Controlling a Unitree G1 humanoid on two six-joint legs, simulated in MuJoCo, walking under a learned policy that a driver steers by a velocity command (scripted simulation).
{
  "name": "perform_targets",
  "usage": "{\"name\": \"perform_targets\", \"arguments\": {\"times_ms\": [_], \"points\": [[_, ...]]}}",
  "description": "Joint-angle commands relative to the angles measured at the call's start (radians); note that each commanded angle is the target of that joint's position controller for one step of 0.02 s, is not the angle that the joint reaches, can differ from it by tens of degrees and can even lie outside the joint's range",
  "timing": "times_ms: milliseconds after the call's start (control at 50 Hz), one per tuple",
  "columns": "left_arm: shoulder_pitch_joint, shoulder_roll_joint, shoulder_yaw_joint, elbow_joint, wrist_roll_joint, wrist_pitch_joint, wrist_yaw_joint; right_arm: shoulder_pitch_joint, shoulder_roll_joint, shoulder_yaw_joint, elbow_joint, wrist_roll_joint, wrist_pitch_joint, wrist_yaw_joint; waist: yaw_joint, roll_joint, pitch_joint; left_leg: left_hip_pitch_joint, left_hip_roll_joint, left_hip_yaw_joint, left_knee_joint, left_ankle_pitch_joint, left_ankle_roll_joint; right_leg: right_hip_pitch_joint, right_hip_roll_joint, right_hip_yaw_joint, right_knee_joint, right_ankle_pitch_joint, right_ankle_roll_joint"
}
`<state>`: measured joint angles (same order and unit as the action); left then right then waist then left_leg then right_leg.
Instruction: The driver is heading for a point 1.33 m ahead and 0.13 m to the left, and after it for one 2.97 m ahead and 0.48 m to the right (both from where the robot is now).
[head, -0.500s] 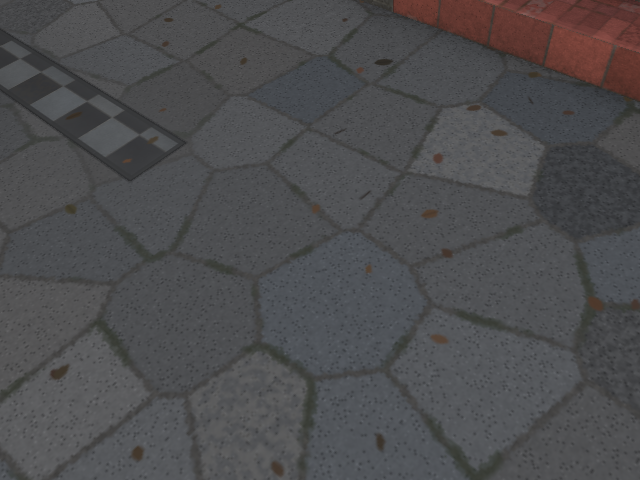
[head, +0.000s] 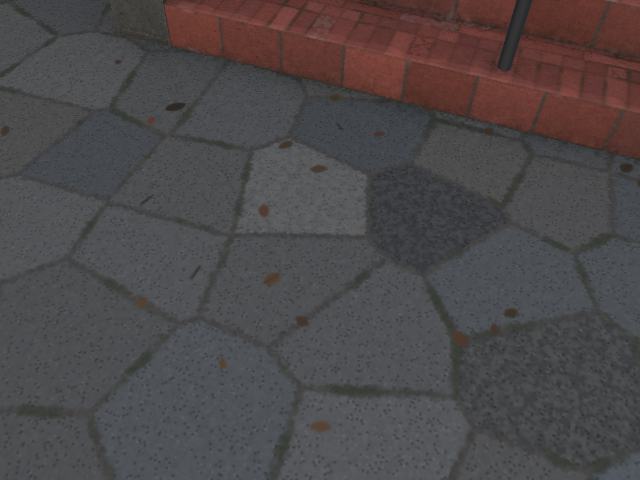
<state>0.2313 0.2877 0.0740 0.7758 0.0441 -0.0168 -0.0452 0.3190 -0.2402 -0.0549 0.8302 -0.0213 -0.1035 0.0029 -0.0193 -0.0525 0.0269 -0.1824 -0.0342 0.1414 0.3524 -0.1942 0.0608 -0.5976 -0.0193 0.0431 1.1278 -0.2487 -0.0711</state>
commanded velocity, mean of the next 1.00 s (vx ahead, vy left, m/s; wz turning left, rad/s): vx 0.50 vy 0.00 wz -0.11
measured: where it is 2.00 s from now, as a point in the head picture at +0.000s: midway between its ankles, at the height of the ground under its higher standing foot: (342, 265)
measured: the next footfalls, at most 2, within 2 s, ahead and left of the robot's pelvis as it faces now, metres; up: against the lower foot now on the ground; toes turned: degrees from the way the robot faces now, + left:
right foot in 0.28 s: +0.29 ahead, -0.12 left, +0.00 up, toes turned -7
left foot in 0.80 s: +0.61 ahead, +0.04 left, +0.00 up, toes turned +1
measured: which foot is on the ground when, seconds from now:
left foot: down 0.00-0.30, up 0.32-0.78, down 0.80-1.00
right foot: up 0.00-0.26, down 0.28-0.80, up 0.82-1.00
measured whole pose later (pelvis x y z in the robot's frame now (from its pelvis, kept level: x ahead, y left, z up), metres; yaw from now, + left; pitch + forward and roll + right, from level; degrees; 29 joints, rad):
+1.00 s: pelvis +0.55 -0.01 +0.00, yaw -4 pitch -1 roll +0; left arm 0.27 0.23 0.05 0.96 0.03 -0.06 -0.02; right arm 0.30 -0.22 -0.05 0.96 -0.01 -0.08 0.01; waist 0.00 -0.03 0.05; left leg -0.20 -0.06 0.11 0.38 -0.17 0.10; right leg -0.46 -0.05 0.00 1.11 -0.27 -0.07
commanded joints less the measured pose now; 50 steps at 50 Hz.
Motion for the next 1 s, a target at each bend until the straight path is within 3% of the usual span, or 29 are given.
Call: {"name": "perform_targets", "arguments": {"times_ms": [20, 100, 200, 240, 260, 280, 300, 320, 340, 360, 380, 400, 420, 460, 580, 660, 720, 760, 780, 800, 820, 840, 860, 880, 900, 940, 1000], "points": [[-0.004, -0.01, -0.013, -0.062, 0.001, -0.003, -0.013, 0.036, -0.072, -0.008, -0.023, -0.001, -0.026, 0.008, 0.024, 0.114, 0.008, 0.041, 0.284, -0.202, -0.217, 0.197, 0.129, -0.104, -0.032, 0.048, -0.064, 0.097, 0.01], [-0.158, -0.033, -0.037, -0.101, -0.004, -0.016, -0.024, 0.072, -0.085, -0.005, 0.008, 0.006, -0.02, 0.012, 0.0, 0.121, 0.034, 0.023, 0.234, -0.079, -0.218, 0.284, 0.1, -0.017, -0.02, -0.046, -0.346, 0.231, 0.017], [-0.268, -0.015, -0.045, -0.13, -0.002, -0.026, -0.017, 0.177, -0.13, -0.009, 0.075, 0.006, 0.006, 0.002, -0.03, 0.13, 0.053, 0.173, 0.287, -0.085, -0.155, 0.419, 0.102, 0.051, -0.005, -0.126, -0.523, 0.115, -0.017], [-0.197, -0.002, -0.038, -0.103, 0.005, -0.035, -0.004, 0.189, -0.146, -0.01, 0.096, 0.007, 0.021, -0.003, 0.008, 0.147, 0.01, 0.222, 0.287, -0.063, -0.01, 0.672, 0.091, 0.178, 0.047, -0.153, -0.59, 0.039, -0.051], [-0.061, 0.014, -0.028, -0.054, 0.012, -0.047, 0.004, 0.189, -0.145, -0.007, 0.105, 0.013, 0.028, -0.005, 0.072, 0.126, -0.063, 0.195, 0.258, -0.027, 0.157, 0.734, 0.073, 0.356, 0.078, -0.163, -0.665, 0.073, -0.076], [0.113, 0.067, -0.007, 0.003, 0.028, -0.057, 0.017, 0.181, -0.125, 0.002, 0.091, 0.017, 0.029, -0.007, 0.137, 0.096, -0.176, 0.041, 0.226, -0.007, 0.368, 0.56, 0.05, 0.621, -0.003, -0.065, -0.656, 0.056, -0.113], [0.252, 0.184, 0.023, 0.018, 0.043, -0.059, 0.033, 0.214, -0.021, 0.029, 0.027, 0.043, 0.022, 0.007, 0.161, -0.123, -0.343, -0.332, 0.105, 0.036, 0.752, 0.055, 0.0, 0.982, -0.336, 0.387, -0.685, -0.036, -0.231], [0.269, 0.186, 0.03, 0.03, -0.005, -0.044, 0.042, 0.19, -0.092, 0.004, 0.034, 0.026, 0.023, 0.003, 0.159, -0.113, -0.364, -0.482, 0.022, -0.082, 0.926, -0.336, -0.002, 0.964, -0.417, 0.635, -0.817, 0.045, -0.275], [0.183, 0.152, 0.02, 0.036, -0.023, -0.043, 0.042, 0.094, -0.118, -0.008, 0.01, 0.017, 0.027, 0.002, 0.121, -0.036, -0.201, -0.552, 0.086, -0.146, 0.942, -0.25, 0.008, 0.851, -0.351, 0.455, -0.818, 0.099, -0.24], [0.114, 0.093, 0.006, 0.033, -0.025, -0.049, 0.039, 0.057, -0.093, 0.0, 0.002, 0.018, 0.02, 0.007, 0.085, -0.013, -0.11, -0.525, 0.113, -0.152, 0.886, -0.173, 0.011, 0.707, -0.306, 0.339, -0.848, 0.173, -0.207], [0.068, 0.054, -0.004, 0.035, -0.027, -0.056, 0.035, 0.058, -0.076, 0.0, 0.014, 0.014, 0.025, 0.009, 0.046, 0.003, -0.056, -0.47, 0.139, -0.152, 0.82, -0.135, 0.007, 0.598, -0.255, 0.25, -0.886, 0.211, -0.165], [0.043, 0.025, -0.012, 0.042, -0.032, -0.061, 0.035, 0.083, -0.065, 0.001, 0.027, -0.003, 0.04, 0.013, 0.009, -0.012, -0.025, -0.412, 0.15, -0.151, 0.778, -0.117, -0.005, 0.514, -0.213, 0.185, -0.917, 0.231, -0.137], [0.04, 0.012, -0.016, 0.048, -0.031, -0.068, 0.036, 0.107, -0.046, 0.003, 0.043, -0.012, 0.054, 0.02, -0.006, -0.02, -0.025, -0.371, 0.146, -0.144, 0.764, -0.099, -0.014, 0.474, -0.194, 0.148, -0.939, 0.252, -0.132], [0.077, 0.023, -0.013, 0.076, -0.036, -0.083, 0.036, 0.086, -0.038, 0.0, 0.039, -0.017, 0.067, 0.031, -0.019, -0.011, -0.011, -0.385, 0.145, -0.131, 0.743, -0.055, -0.026, 0.459, -0.177, 0.108, -0.971, 0.314, -0.145], [0.178, 0.031, -0.015, 0.142, -0.037, -0.087, 0.035, -0.171, -0.029, 0.008, -0.035, -0.01, 0.068, 0.036, 0.024, -0.008, 0.06, -0.482, 0.153, -0.101, 0.477, 0.16, -0.051, 0.494, -0.147, 0.022, -1.014, 0.369, -0.141], [0.246, 0.055, -0.014, 0.184, -0.03, -0.087, 0.043, -0.295, -0.036, 0.016, -0.071, -0.004, 0.065, 0.034, 0.058, -0.01, 0.08, -0.449, 0.121, -0.078, 0.319, 0.204, -0.026, 0.576, -0.172, 0.006, -1.006, 0.405, -0.132], [0.265, 0.069, -0.012, 0.212, -0.023, -0.081, 0.054, -0.327, -0.054, 0.011, -0.089, -0.007, 0.058, 0.031, 0.055, -0.003, 0.095, -0.44, 0.102, -0.074, 0.256, 0.129, 0.013, 0.673, -0.21, 0.01, -0.959, 0.486, -0.125], [0.239, 0.085, -0.009, 0.22, -0.018, -0.078, 0.06, -0.257, -0.065, 0.002, -0.07, -0.007, 0.049, 0.023, 0.015, -0.009, 0.059, -0.312, 0.056, -0.051, 0.211, 0.047, 0.047, 0.695, -0.208, -0.014, -0.85, 0.706, -0.102], [0.224, 0.094, -0.007, 0.225, -0.017, -0.074, 0.06, -0.147, -0.078, -0.008, -0.033, -0.009, 0.042, 0.015, -0.034, -0.003, 0.0, -0.173, 0.018, -0.032, 0.176, 0.031, 0.065, 0.686, -0.188, -0.034, -0.711, 0.821, -0.088], [0.219, 0.084, -0.012, 0.225, -0.018, -0.071, 0.059, 0.033, -0.107, -0.023, 0.03, -0.018, 0.031, 0.005, -0.103, 0.031, -0.101, 0.057, 0.016, -0.042, 0.141, 0.049, 0.093, 0.603, -0.138, -0.072, -0.496, 0.777, -0.068], [0.253, 0.029, -0.029, 0.194, -0.038, -0.073, 0.055, 0.194, -0.201, -0.048, 0.059, -0.043, 0.022, -0.007, -0.137, 0.152, -0.238, 0.346, 0.256, -0.332, 0.116, -0.066, 0.16, 0.347, -0.063, -0.121, -0.164, 0.436, -0.039], [0.351, -0.031, -0.035, 0.197, -0.056, -0.073, 0.047, 0.215, -0.27, -0.063, 0.067, -0.033, 0.028, 0.001, -0.088, 0.339, -0.327, 0.506, 0.471, -0.804, -0.042, -0.096, 0.274, 0.059, 0.123, -0.086, 0.133, -0.287, -0.012], [0.262, 0.048, -0.014, 0.193, -0.033, -0.07, 0.049, 0.118, -0.216, -0.054, 0.06, 0.002, 0.037, 0.006, -0.061, 0.193, -0.222, 0.408, 0.417, -0.777, -0.085, -0.165, 0.243, -0.024, 0.056, 0.033, 0.197, -0.229, -0.03], [0.182, 0.05, -0.012, 0.171, -0.032, -0.075, 0.043, 0.017, -0.149, -0.037, 0.043, 0.009, 0.036, 0.008, -0.03, 0.125, -0.09, 0.261, 0.388, -0.615, -0.101, -0.139, 0.214, -0.039, 0.005, 0.02, 0.164, -0.123, -0.035], [0.141, 0.029, -0.016, 0.166, -0.031, -0.077, 0.04, -0.03, -0.098, -0.023, 0.041, 0.005, 0.029, 0.012, -0.008, 0.08, -0.039, 0.158, 0.341, -0.512, -0.134, -0.043, 0.183, -0.006, -0.031, 0.011, 0.105, -0.057, -0.034], [0.157, -0.004, -0.02, 0.177, -0.008, -0.053, 0.031, -0.038, -0.044, -0.005, 0.067, 0.008, 0.017, 0.008, 0.039, 0.113, -0.011, 0.046, 0.271, -0.369, -0.17, 0.097, 0.14, 0.082, -0.064, -0.001, 0.031, -0.019, -0.014], [0.124, -0.03, -0.023, 0.171, -0.006, -0.031, 0.018, 0.037, -0.064, -0.008, 0.111, 0.015, -0.003, 0.006, 0.052, 0.107, 0.003, 0.027, 0.248, -0.288, -0.202, 0.219, 0.148, 0.064, -0.072, -0.031, -0.02, 0.023, 0.011]]}}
